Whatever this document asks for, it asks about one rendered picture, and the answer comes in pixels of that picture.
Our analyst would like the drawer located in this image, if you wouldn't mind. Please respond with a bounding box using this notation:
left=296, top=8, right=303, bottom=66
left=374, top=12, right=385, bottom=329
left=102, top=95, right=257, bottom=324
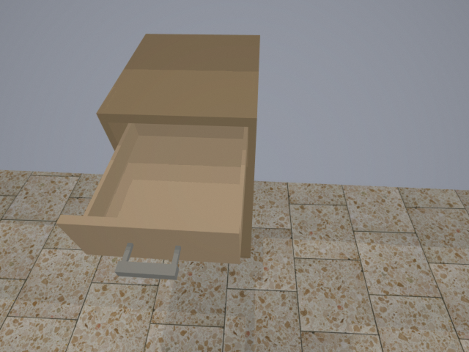
left=56, top=123, right=248, bottom=264

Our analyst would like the cabinet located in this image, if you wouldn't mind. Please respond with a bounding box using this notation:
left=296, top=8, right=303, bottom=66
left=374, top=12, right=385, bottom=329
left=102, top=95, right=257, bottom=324
left=96, top=34, right=260, bottom=258

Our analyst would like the handle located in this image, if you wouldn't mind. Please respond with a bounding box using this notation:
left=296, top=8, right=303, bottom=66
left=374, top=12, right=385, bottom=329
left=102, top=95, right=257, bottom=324
left=115, top=243, right=181, bottom=280

